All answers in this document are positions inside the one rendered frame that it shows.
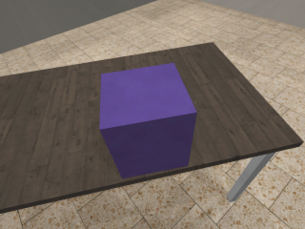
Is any table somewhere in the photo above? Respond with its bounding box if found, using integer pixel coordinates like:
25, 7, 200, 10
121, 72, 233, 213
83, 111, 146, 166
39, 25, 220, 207
0, 42, 304, 214

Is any carton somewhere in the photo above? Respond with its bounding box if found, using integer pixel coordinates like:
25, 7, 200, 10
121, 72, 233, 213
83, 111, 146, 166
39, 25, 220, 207
99, 63, 197, 179

